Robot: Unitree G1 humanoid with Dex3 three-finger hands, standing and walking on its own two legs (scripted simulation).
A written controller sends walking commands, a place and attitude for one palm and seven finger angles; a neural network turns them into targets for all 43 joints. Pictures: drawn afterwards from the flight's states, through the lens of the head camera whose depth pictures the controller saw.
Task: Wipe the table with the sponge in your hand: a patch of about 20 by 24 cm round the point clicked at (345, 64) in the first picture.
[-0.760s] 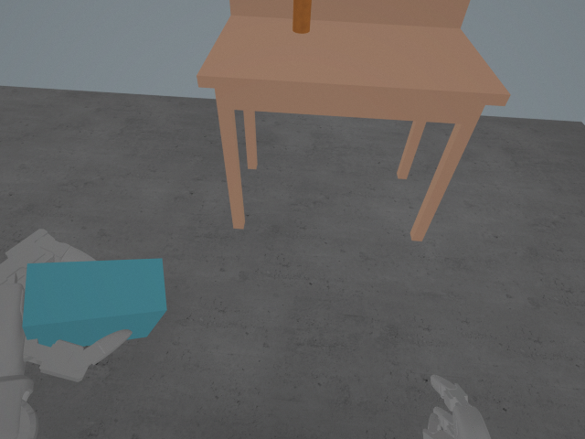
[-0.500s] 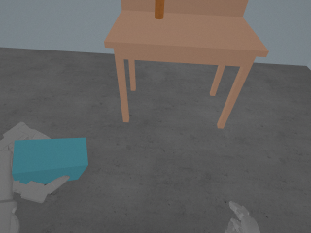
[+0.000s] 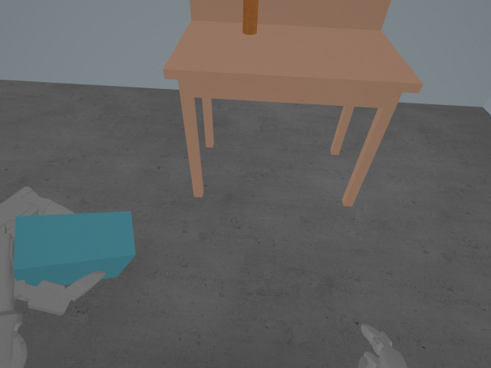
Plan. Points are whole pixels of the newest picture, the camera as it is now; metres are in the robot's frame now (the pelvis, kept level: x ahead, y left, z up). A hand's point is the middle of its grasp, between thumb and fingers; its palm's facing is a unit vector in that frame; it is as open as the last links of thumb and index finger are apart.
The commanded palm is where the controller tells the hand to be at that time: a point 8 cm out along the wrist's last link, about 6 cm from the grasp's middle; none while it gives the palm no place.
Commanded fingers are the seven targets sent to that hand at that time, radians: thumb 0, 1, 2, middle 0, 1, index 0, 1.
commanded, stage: walk to a spot facing it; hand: left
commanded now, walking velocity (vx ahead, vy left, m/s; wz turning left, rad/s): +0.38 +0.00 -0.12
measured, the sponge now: (91, 250) +0.22 +0.21 +0.15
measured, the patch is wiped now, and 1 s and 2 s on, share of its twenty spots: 0.00 0.00 0.00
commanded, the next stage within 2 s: turn to face it in 1.16 s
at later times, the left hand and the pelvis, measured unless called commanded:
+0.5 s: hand (101, 173) +0.34 +0.24 +0.18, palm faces +0.41 -0.82 -0.40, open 9.8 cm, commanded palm +0.28 +0.27 +0.19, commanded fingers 0.00 0.10 1.30 -1.20 -1.60 -1.20 -1.60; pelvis +0.11 +0.00 +0.00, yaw -2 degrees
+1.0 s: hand (191, 119) +0.48 +0.13 +0.18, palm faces +0.34 -0.77 -0.55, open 9.8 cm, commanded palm +0.42 +0.18 +0.19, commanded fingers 0.00 0.10 1.30 -1.20 -1.60 -1.20 -1.60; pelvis +0.26 -0.10 +0.01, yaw +1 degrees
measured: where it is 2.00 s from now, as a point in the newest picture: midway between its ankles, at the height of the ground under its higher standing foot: (276, 332)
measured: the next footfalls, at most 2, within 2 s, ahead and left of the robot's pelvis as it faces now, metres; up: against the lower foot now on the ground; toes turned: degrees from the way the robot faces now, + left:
left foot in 0.34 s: +0.15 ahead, +0.14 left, +0.00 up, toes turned +10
right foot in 0.70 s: +0.29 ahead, -0.15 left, +0.00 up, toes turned -14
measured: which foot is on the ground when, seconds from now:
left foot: down 0.00-0.08, up 0.10-0.32, down 0.34-0.70, up 0.72-1.00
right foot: down 0.00-0.36, up 0.38-0.68, down 0.70-1.00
